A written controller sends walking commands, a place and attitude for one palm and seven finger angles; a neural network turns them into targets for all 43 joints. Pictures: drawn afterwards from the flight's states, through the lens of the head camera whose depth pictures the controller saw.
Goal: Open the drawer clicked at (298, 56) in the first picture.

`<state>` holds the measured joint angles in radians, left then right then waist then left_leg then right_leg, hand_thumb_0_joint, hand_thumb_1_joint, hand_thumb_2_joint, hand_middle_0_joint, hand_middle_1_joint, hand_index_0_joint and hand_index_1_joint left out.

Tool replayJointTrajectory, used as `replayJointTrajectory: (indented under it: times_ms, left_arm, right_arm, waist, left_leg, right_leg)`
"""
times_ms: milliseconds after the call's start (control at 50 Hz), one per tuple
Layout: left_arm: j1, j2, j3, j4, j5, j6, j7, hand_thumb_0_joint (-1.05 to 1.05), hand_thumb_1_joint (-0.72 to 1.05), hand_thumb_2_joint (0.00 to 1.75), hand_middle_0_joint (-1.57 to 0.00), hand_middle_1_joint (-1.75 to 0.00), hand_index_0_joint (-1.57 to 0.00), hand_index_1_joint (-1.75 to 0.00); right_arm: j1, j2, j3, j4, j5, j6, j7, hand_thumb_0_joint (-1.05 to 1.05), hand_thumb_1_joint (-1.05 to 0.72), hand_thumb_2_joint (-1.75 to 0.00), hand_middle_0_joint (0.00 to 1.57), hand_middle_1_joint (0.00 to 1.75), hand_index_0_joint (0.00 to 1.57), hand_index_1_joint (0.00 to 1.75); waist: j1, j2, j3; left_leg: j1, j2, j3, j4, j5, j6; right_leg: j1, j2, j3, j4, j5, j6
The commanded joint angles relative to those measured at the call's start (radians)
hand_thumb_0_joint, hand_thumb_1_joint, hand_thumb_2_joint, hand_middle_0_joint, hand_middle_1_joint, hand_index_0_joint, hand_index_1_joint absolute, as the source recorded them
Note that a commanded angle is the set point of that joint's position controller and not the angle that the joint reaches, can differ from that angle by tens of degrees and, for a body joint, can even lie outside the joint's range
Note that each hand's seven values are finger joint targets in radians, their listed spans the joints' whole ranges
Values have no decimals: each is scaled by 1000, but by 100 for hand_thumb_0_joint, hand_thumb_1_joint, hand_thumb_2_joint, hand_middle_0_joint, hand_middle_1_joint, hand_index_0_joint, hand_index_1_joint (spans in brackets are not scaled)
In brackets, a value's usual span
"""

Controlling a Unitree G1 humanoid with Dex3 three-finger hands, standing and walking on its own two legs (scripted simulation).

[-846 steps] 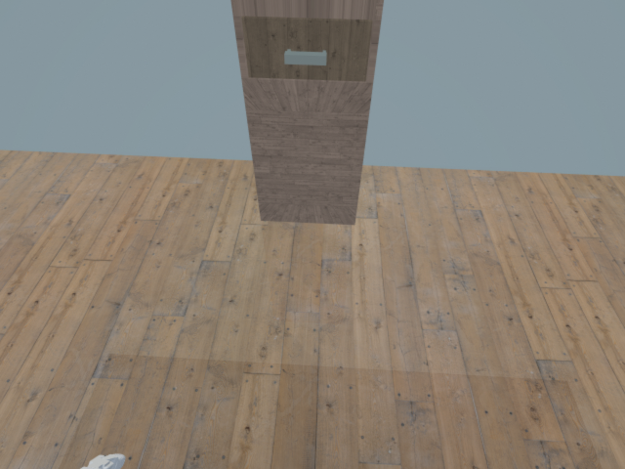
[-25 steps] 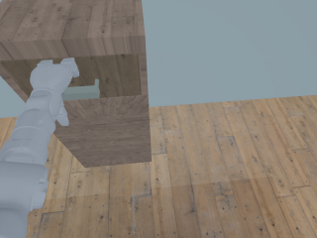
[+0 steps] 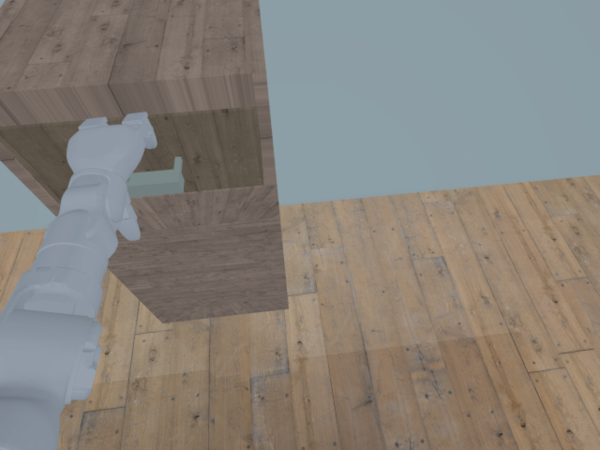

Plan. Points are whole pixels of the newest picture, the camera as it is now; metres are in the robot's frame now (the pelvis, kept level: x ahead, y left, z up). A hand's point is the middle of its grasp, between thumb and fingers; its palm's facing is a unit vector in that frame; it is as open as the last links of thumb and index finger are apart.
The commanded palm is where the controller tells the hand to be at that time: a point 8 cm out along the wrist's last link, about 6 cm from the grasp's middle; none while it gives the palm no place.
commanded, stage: re-aim the fingers above the handle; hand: left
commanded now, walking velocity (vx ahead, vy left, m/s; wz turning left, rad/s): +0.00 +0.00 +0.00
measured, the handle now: (143, 174) +0.54 +0.24 +0.01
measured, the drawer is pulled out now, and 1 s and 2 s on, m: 0.00 0.00 0.00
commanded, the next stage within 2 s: lower the fingers behind the handle in 0.42 s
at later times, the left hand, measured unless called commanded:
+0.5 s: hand (125, 182) +0.46 +0.23 +0.08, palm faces -0.03 +0.00 -1.00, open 13.9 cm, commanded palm +0.45 +0.24 +0.13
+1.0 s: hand (130, 195) +0.47 +0.24 +0.04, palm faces -0.06 -0.01 -1.00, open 13.9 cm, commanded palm +0.46 +0.24 +0.10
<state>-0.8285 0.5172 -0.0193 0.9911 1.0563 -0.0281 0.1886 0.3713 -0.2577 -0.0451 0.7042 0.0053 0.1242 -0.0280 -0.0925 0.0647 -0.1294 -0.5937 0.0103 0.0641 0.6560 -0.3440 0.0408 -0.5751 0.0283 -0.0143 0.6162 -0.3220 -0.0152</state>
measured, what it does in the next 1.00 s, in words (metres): stands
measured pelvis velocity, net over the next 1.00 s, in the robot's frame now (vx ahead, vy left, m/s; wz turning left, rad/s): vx -0.01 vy -0.01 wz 0.01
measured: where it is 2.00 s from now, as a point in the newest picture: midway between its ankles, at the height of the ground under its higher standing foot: outside the picture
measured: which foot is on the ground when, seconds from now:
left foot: down 0.00-1.00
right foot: down 0.00-1.00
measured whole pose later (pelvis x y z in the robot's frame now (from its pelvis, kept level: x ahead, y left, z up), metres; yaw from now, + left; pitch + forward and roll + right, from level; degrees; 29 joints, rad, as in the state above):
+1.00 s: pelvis -0.01 -0.01 -0.01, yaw +1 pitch +18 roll -1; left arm -0.84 0.54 -0.01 1.07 1.08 -0.06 0.25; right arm 0.37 -0.27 -0.06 0.72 0.00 0.09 -0.04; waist -0.11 0.05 -0.12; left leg -0.68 0.02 0.05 0.71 -0.35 0.03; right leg -0.65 0.04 -0.03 0.67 -0.33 -0.03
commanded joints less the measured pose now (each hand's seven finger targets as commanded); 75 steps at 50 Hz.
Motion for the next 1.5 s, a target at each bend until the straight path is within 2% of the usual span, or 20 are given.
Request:
replayJointTrajectory:
  times_ms: [0,80,240,340,380,400,460,560,600,700,800,940,1000,1080,1180,1240,1300,1360,1420,1480]
  left_arm:
    - [-383,299,88,-186,-10,-9,30,0,-50,30,-30,-120,-30,-120]
    - [-438,298,81,-261,-7,-38,44,0,-50,30,-30,-120,-30,-120]
    - [-461,189,-3,-239,-16,-20,47,0,-50,30,-30,-120,-30,-120]
    - [-459,249,47,-216,-11,-5,55,0,-50,30,-30,-120,-30,-120]
    - [-435,317,94,-175,-1,5,58,0,-50,30,-30,-120,-30,-120]
    - [-432,286,64,-164,-1,12,56,0,-50,30,-30,-120,-30,-120]
    - [-430,337,99,-173,4,8,47,0,-50,30,-30,-120,-30,-120]
    - [-422,242,19,-143,-11,-15,14,0,-50,30,-30,-120,-30,-120]
    - [-438,291,48,-146,-9,-35,11,0,-50,30,-30,-120,-30,-120]
    - [-484,293,60,-191,-4,-89,42,0,-50,30,-30,-120,-30,-120]
    - [-444,347,121,-149,13,-72,99,0,-50,30,-30,-120,-30,-120]
    - [-460,279,68,-130,23,-31,108,0,-50,30,-30,-120,-30,-120]
    - [-433,313,100,-111,17,-35,103,0,-50,30,-30,-120,-30,-120]
    - [-388,313,109,-110,25,-46,110,0,-50,30,-30,-120,-30,-120]
    - [-388,295,93,-78,29,-34,125,0,-50,30,-30,-120,-30,-120]
    - [-388,222,45,-63,29,-21,127,0,-50,30,-30,-120,-30,-120]
    - [-407,216,31,-27,29,-8,124,0,-50,30,-30,-120,-30,-120]
    - [-395,251,60,-15,31,-1,118,0,-50,30,-30,-120,-30,-120]
    - [-398,208,22,-20,35,-6,112,0,-50,30,-30,-120,-30,-120]
    - [-374,222,42,-23,31,-22,109,0,-50,30,-30,-120,-30,-120]
  right_arm:
    - [72,-168,-56,-80,6,-12,-17,0,-90,-90,20,30,20,30]
    - [70,-159,-62,-78,3,-20,-23,0,-90,-90,20,30,20,30]
    - [61,-155,-65,-64,9,-26,-13,0,-90,-90,20,30,20,30]
    - [44,-157,-57,-70,7,-25,-19,0,-90,-90,20,30,20,30]
    - [37,-161,-51,-77,8,-21,-26,0,-90,-90,20,30,20,30]
    - [29,-158,-48,-82,9,-23,-27,0,-90,-90,20,30,20,30]
    - [28,-162,-47,-90,10,-25,-32,0,-90,-90,20,30,20,30]
    - [46,-162,-51,-89,15,-35,-34,0,-90,-90,20,30,20,30]
    - [61,-168,-53,-82,16,-36,-41,0,-90,-90,20,30,20,30]
    - [87,-161,-60,-65,5,-45,-38,0,-90,-90,20,30,20,30]
    - [105,-164,-65,-52,-2,-47,-27,0,-90,-90,20,30,20,30]
    - [122,-166,-69,-45,-3,-48,-19,0,-90,-90,20,30,20,30]
    - [126,-173,-67,-39,-7,-45,-20,0,-90,-90,20,30,20,30]
    - [125,-170,-66,-41,-10,-42,-18,0,-90,-90,20,30,20,30]
    - [133,-174,-65,-35,-10,-42,-13,0,-90,-90,20,30,20,30]
    - [137,-169,-70,-36,-11,-43,-8,0,-90,-90,20,30,20,30]
    - [143,-173,-66,-31,-8,-41,-9,0,-90,-90,20,30,20,30]
    - [146,-177,-64,-33,-12,-37,-10,0,-90,-90,20,30,20,30]
    - [148,-171,-62,-40,-13,-37,-10,0,-90,-90,20,30,20,30]
    - [152,-171,-64,-45,-15,-36,-10,0,-90,-90,20,30,20,30]
  waist:
    - [11,-45,-348]
    - [6,17,-403]
    - [-15,17,-357]
    - [-2,-17,-364]
    - [10,-51,-363]
    - [5,-45,-344]
    - [16,-50,-372]
    - [-21,-68,-311]
    - [-25,-68,-322]
    - [-29,-1,-366]
    - [-7,10,-418]
    - [-23,27,-444]
    - [-20,-6,-427]
    - [-8,27,-424]
    - [-19,4,-404]
    - [-28,6,-387]
    - [-44,-16,-363]
    - [-33,-16,-387]
    - [-37,20,-380]
    - [-35,-3,-395]
  left_leg:
    - [235,-18,-41,-35,474,11]
    - [283,-23,-38,-30,484,13]
    - [312,-25,-51,-28,471,7]
    - [266,-34,-38,-33,437,13]
    - [210,-39,-29,-37,420,14]
    - [198,-41,-23,-42,393,14]
    - [195,-40,-20,-41,403,14]
    - [198,-38,-20,-35,358,19]
    - [186,-39,-24,-30,329,20]
    - [198,-39,-34,-1,355,18]
    - [168,-39,-34,26,405,14]
    - [207,-28,-41,38,458,11]
    - [183,-25,-41,38,443,13]
    - [186,-22,-42,47,470,9]
    - [171,-15,-50,55,460,6]
    - [192,-10,-55,59,453,4]
    - [171,-9,-62,63,423,3]
    - [166,-11,-61,74,439,4]
    - [166,-8,-64,82,438,0]
    - [156,-5,-66,96,445,2]
  right_leg:
    - [202,22,-1,-44,406,-14]
    - [213,19,11,-45,417,-16]
    - [146,22,-1,-49,373,-18]
    - [203,14,9,-48,406,-17]
    - [252,8,17,-43,435,-12]
    - [245,7,17,-49,422,-10]
    - [282,5,24,-47,444,-10]
    - [217,6,26,-67,398,-5]
    - [204,6,30,-60,373,-3]
    - [159,10,30,-34,369,-8]
    - [164,17,25,1,409,-12]
    - [122,28,12,10,405,-14]
    - [127,28,12,9,402,-11]
    - [106,30,8,23,396,-15]
    - [63,32,-2,35,365,-16]
    - [18,38,-10,32,329,-17]
    - [-10,37,-13,36,305,-16]
    - [3,36,-10,46,320,-19]
    - [-29,37,-13,57,304,-19]
    - [-29,37,-11,67,310,-17]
